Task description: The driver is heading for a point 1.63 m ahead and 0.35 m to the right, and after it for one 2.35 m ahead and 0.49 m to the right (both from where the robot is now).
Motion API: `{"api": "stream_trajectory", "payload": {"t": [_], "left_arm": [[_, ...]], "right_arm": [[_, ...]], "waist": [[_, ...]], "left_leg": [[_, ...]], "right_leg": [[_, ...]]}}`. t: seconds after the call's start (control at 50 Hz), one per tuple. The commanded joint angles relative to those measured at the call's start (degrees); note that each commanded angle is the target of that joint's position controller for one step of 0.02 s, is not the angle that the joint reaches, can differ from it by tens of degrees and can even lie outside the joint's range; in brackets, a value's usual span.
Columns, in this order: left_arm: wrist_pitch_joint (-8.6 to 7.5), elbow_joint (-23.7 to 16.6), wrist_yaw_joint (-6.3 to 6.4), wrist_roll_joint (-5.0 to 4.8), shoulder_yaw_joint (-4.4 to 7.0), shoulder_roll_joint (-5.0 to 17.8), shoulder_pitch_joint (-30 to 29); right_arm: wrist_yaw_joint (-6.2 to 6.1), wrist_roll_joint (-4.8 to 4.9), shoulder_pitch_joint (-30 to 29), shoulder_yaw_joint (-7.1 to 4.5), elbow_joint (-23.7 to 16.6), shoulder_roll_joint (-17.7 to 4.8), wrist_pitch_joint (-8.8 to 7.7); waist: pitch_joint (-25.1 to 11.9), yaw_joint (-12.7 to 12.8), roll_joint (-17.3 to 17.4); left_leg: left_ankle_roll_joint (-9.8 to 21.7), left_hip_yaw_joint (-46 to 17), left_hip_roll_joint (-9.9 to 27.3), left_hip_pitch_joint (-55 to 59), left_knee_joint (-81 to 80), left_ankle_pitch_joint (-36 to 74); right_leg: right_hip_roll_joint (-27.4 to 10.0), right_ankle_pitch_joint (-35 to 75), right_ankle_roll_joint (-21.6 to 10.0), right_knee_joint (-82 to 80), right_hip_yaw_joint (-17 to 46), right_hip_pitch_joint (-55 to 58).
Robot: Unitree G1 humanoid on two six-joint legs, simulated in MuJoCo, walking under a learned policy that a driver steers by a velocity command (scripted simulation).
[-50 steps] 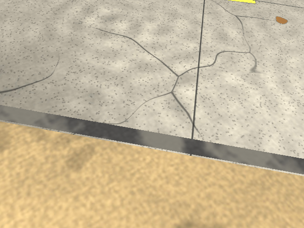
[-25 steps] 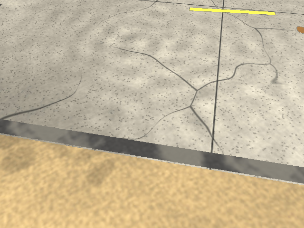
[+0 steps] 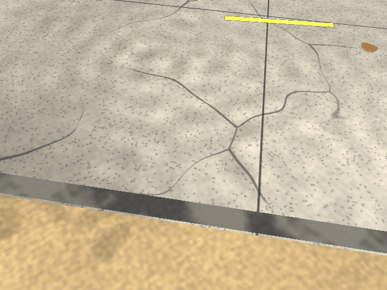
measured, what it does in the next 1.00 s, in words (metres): walks ahead: right foot, then left foot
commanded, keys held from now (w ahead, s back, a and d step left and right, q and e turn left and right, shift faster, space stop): w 0.14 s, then no key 0.50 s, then e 0.36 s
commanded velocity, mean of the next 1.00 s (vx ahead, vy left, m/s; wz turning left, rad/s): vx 0.16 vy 0.00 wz -0.10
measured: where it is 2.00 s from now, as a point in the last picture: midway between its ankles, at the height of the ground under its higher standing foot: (233, 278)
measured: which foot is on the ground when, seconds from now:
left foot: down 0.00-0.28, up 0.30-0.62, down 0.64-0.98, up 1.00-1.00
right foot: up 0.00-0.24, down 0.26-1.00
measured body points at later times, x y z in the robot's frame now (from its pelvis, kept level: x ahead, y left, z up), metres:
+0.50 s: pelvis +0.20 -0.06 +0.00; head +0.24 -0.07 +0.45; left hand +0.31 +0.20 -0.13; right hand +0.28 -0.33 -0.14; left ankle +0.22 +0.09 -0.70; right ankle +0.28 -0.14 -0.74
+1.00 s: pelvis +0.27 -0.07 -0.02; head +0.31 -0.09 +0.43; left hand +0.43 +0.21 -0.13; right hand +0.33 -0.37 -0.16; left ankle +0.27 +0.09 -0.73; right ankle +0.29 -0.15 -0.74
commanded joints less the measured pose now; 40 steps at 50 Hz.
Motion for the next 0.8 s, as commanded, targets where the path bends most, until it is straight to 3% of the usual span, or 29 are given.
{"api": "stream_trajectory", "payload": {"t": [0.02,0.06,0.1,0.14,0.16,0.2,0.24,0.26,0.28,0.3,0.32,0.34,0.36,0.4,0.46,0.52,0.56,0.62,0.64,0.66,0.68,0.7,0.76,0.8], "left_arm": [[-1.16,-6.71,-1.25,0.59,0.22,2.37,-9.65],[-0.83,-8.55,-1.83,1.20,-0.62,0.61,-13.70],[-0.56,-10.38,-1.83,1.22,-1.32,-0.49,-18.21],[-0.15,-11.52,-1.64,0.65,-0.96,1.58,-19.57],[-0.08,-11.92,-1.59,0.59,-0.65,2.69,-19.71],[-0.32,-11.49,-1.54,1.06,0.52,5.28,-16.24],[-0.24,-6.81,-1.11,1.47,2.35,8.11,-2.11],[0.02,-4.99,-0.57,2.21,2.94,10.26,4.75],[0.47,-4.00,-0.36,3.83,3.13,14.24,8.74],[0.92,-3.60,-1.01,3.22,2.35,11.66,9.50],[1.10,-4.59,-1.27,1.90,1.86,9.47,2.80],[1.10,-5.62,-1.07,1.60,1.01,6.51,-3.33],[0.76,-5.86,-1.17,2.06,0.14,4.39,-6.89],[0.37,-4.92,-1.29,3.64,-0.16,3.52,-9.35],[0.02,-3.36,-0.86,4.43,-0.36,3.79,-10.28],[1.06,-2.40,0.33,3.77,0.20,6.17,-8.56],[1.99,-2.04,0.80,3.17,0.10,6.49,-8.52],[2.69,-0.65,0.98,2.58,-1.27,3.23,-6.33],[2.70,-0.08,0.90,2.88,-1.58,2.64,-4.28],[3.05,-0.03,1.02,2.71,-1.12,3.21,-0.56],[3.50,-0.08,1.39,2.93,-1.03,4.36,-2.50],[3.87,-1.27,1.64,2.60,-0.59,5.72,-4.30],[4.57,-2.88,2.09,1.99,0.21,6.30,-4.73],[4.81,-4.30,1.93,1.76,0.42,5.04,-5.12]], "right_arm": [[-0.52,-0.10,4.26,-0.13,-1.01,-5.15,0.69],[-1.54,-0.20,1.87,-0.03,-2.12,-6.39,1.15],[-2.24,-0.38,2.77,-0.40,-2.04,-8.71,0.90],[-2.37,0.27,4.64,-0.90,-0.95,-10.16,0.37],[-2.39,0.52,4.42,-0.95,-0.58,-9.87,0.35],[-2.42,0.17,3.67,-1.19,-0.38,-10.14,0.82],[-2.46,-0.44,1.61,-1.24,-1.14,-10.05,1.91],[-2.40,-1.03,2.23,-0.80,-2.02,-8.89,2.13],[-2.04,-2.16,11.07,1.04,-1.55,-2.11,1.81],[-1.67,-0.09,16.19,1.14,1.07,-1.90,1.20],[-1.45,1.21,10.56,-0.17,-0.19,-6.55,1.03],[-1.86,1.50,3.81,-0.32,-2.16,-7.36,1.36],[-2.60,0.80,0.50,-0.59,-2.67,-7.24,2.10],[-3.49,-0.27,1.78,-0.93,-2.77,-5.78,3.89],[-4.20,-0.79,1.31,-0.39,-3.54,-3.03,4.97],[-4.13,-0.91,-3.52,-0.33,-4.70,-4.44,5.74],[-3.90,-0.90,-5.27,-0.63,-4.81,-5.33,6.23],[-3.78,-2.08,-7.00,-0.67,-4.80,-5.43,6.09],[-3.99,-2.14,-7.49,-0.76,-5.33,-7.18,5.86],[-4.15,-1.28,-9.82,-1.90,-4.67,-11.96,5.71],[-3.93,-1.16,-10.58,-1.60,-4.55,-8.99,5.27],[-4.07,-1.38,-11.19,-1.50,-4.77,-8.18,4.90],[-4.96,-0.69,-10.03,-2.42,-4.82,-9.30,4.17],[-5.66,-0.52,-6.77,-3.09,-4.37,-10.46,4.24]], "waist": [[4.73,-1.27,5.55],[6.26,-1.22,5.16],[7.25,-2.08,5.93],[8.05,-1.69,7.38],[8.63,-1.00,7.43],[5.05,1.78,8.19],[-4.30,8.74,8.82],[-9.54,10.93,5.69],[-19.22,6.57,-11.20],[-28.86,6.40,-14.00],[-19.30,5.51,-7.97],[-10.20,4.35,-3.62],[-5.44,2.86,0.34],[-3.91,-0.11,-2.27],[-3.99,-1.94,-4.26],[-5.66,-0.10,-4.06],[-4.16,-0.23,-3.53],[-0.10,-0.83,-1.04],[1.17,0.32,1.58],[2.86,4.65,9.43],[3.21,2.98,9.02],[3.47,2.54,8.36],[0.45,1.74,7.32],[-2.27,0.60,8.22]], "left_leg": [[8.82,-14.63,16.33,13.69,-11.19,28.83],[8.16,-9.00,13.00,4.79,-14.37,27.12],[7.60,-6.06,11.49,-2.13,-17.63,24.05],[7.28,-6.02,13.34,-2.00,-19.52,22.21],[6.50,-5.41,13.78,-0.34,-18.35,25.96],[4.16,-4.01,14.15,4.40,-11.38,42.81],[0.84,-1.87,11.44,4.25,4.80,56.18],[-1.31,-1.36,8.75,-4.58,17.37,45.33],[-4.66,-0.16,-0.33,-21.09,41.60,-1.19],[-5.26,-8.75,-4.21,-23.98,55.30,-18.91],[-4.81,-8.61,-0.15,-26.84,57.82,-15.88],[-4.39,-4.90,2.98,-28.55,55.27,-11.82],[-4.46,-3.83,5.29,-26.59,51.84,-8.57],[-4.17,-4.04,7.58,-17.53,44.87,-4.81],[-4.70,-2.72,7.63,-12.16,30.72,-3.50],[-4.88,-2.14,7.34,-9.17,20.32,3.56],[-4.54,-1.39,6.41,-6.76,15.43,7.51],[-2.69,-1.99,6.80,-2.19,4.19,10.93],[-1.45,-5.41,10.04,-2.29,0.40,13.24],[0.49,-5.93,9.90,-8.20,-0.04,4.05],[0.04,-4.51,8.29,-12.16,-1.48,-2.68],[-0.89,-3.83,7.86,-12.44,-1.56,-2.95],[-0.68,-3.43,8.98,-7.41,1.43,7.58],[2.13,-6.62,13.33,-3.29,1.77,15.81]], "right_leg": [[-5.04,6.63,0.35,-2.80,0.35,-23.84],[-3.47,14.08,2.43,-13.92,-2.28,-16.31],[-0.97,21.41,3.19,-24.94,-4.17,-6.97],[-0.12,25.00,2.52,-29.99,-3.26,-2.67],[0.16,25.92,1.76,-32.42,-2.48,-2.00],[2.00,26.36,-0.10,-34.51,-2.19,3.34],[4.15,28.68,-2.59,-34.52,-3.10,19.54],[-1.82,40.23,-4.70,-32.58,1.91,33.18],[-18.57,57.65,-13.86,-30.07,21.53,51.40],[-23.84,52.59,-19.82,-38.73,37.33,51.97],[-20.96,41.66,-17.32,-42.45,30.27,40.52],[-17.96,35.91,-14.42,-44.55,22.45,30.30],[-15.27,35.71,-12.62,-46.90,17.22,21.05],[-11.92,34.19,-10.96,-50.01,11.17,9.89],[-9.88,36.11,-11.64,-51.24,6.14,4.48],[-10.07,20.61,-11.24,-52.74,7.14,5.42],[-9.68,6.11,-9.84,-53.76,8.47,3.86],[-6.41,-6.66,-4.57,-51.66,8.23,1.33],[-4.23,-6.45,-2.17,-48.56,6.99,1.42],[-0.14,-3.14,-0.75,-47.42,3.11,3.25],[0.65,0.44,0.04,-44.85,1.89,7.56],[1.02,2.41,-0.30,-42.81,2.00,7.36],[1.55,10.20,-1.95,-37.06,2.33,4.27],[2.43,14.73,-1.40,-30.04,1.23,1.24]]}}
Velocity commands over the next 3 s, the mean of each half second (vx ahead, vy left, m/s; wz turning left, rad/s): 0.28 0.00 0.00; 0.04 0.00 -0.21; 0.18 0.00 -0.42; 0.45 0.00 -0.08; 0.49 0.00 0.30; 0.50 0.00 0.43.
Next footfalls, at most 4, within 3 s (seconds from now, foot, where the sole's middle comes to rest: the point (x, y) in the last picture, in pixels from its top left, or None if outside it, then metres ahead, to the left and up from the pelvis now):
0.26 right None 0.33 -0.15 -0.78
0.64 left None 0.32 0.09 -0.78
1.54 left None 0.49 0.02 -0.78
2.00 right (281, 241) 0.69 -0.34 -0.78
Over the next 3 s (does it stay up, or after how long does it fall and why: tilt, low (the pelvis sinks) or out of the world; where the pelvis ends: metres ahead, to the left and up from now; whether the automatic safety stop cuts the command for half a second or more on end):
stays up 1.13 -0.31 -0.01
